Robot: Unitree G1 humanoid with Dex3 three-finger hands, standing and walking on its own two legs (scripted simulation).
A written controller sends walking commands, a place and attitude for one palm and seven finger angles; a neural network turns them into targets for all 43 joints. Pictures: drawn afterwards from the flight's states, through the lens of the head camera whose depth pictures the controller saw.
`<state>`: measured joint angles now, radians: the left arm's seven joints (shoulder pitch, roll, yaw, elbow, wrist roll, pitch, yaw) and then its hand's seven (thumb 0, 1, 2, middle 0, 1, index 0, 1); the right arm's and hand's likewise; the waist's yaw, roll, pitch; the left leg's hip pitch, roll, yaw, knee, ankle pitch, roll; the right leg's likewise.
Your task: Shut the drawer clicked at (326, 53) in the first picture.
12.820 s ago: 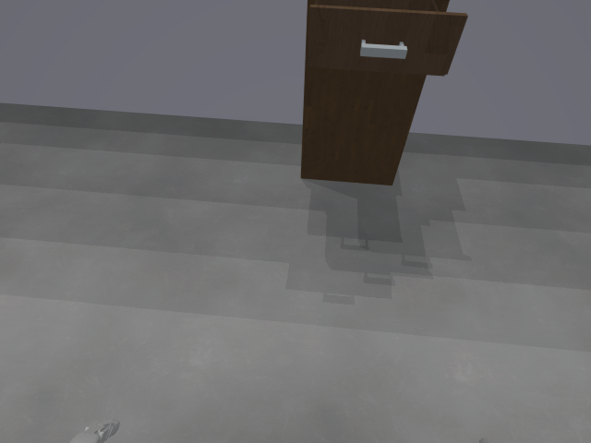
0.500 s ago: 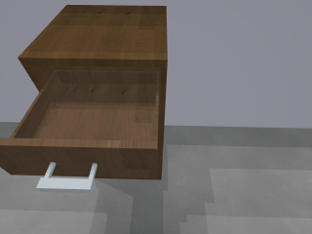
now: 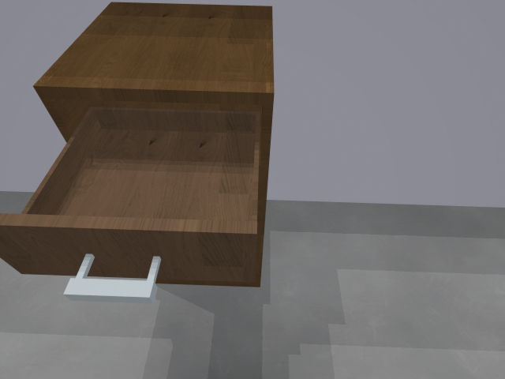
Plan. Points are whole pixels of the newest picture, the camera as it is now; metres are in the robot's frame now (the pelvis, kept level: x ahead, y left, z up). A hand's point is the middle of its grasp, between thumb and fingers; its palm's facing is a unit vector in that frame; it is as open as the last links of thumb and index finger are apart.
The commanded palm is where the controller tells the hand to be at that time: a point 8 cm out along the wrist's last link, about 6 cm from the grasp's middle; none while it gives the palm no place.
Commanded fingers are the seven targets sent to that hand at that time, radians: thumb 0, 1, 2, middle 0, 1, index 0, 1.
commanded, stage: shuffle to correct the standing spot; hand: left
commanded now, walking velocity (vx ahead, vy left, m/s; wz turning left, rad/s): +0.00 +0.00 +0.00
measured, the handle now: (117, 276) +0.25 +0.23 +0.04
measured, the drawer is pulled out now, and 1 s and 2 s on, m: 0.30 0.30 0.29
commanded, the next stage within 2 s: come to a stop and stand still in 0.02 s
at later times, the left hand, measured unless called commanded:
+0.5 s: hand out of the picture -0.01 +0.22 -0.19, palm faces +0.00 -0.98 -0.21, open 7.4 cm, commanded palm none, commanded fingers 0.00 0.90 0.90 -0.20 -0.30 -0.20 -0.30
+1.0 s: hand out of the picture -0.01 +0.18 -0.18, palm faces -0.01 -0.98 -0.17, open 7.3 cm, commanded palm none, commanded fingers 0.00 0.90 0.90 -0.20 -0.30 -0.20 -0.30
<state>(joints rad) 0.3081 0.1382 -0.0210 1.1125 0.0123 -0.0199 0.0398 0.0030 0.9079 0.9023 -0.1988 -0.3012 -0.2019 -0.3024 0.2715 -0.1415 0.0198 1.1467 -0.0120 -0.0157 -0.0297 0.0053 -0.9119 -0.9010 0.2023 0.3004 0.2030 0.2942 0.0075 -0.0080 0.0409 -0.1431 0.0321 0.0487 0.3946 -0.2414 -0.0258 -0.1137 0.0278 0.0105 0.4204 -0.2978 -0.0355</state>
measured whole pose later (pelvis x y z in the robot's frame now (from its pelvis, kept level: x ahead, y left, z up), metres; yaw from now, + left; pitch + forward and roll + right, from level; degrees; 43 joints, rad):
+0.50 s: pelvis -0.03 +0.04 -0.01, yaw +0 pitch -1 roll -1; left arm 0.31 0.19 -0.01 1.01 0.03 0.01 0.03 0.00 0.91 0.90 -0.20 -0.30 -0.20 -0.30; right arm 0.28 -0.17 0.00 1.01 -0.03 0.01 0.00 0.00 -0.91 -0.90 0.20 0.30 0.20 0.29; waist -0.01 -0.01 0.00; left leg -0.28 0.00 0.05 0.59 -0.30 0.03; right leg -0.22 0.00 0.02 0.59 -0.39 -0.03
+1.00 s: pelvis +0.00 +0.02 +0.00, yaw -1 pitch -1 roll +0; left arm 0.31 0.15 -0.03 1.08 0.01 -0.02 0.04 0.01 0.92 0.90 -0.20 -0.30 -0.20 -0.30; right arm 0.24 -0.16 0.01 1.11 -0.01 -0.01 -0.02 0.01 -0.92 -0.90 0.20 0.30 0.20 0.29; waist 0.00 -0.02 0.04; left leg -0.19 0.02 0.05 0.49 -0.28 0.00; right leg -0.14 0.01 0.02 0.48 -0.32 -0.01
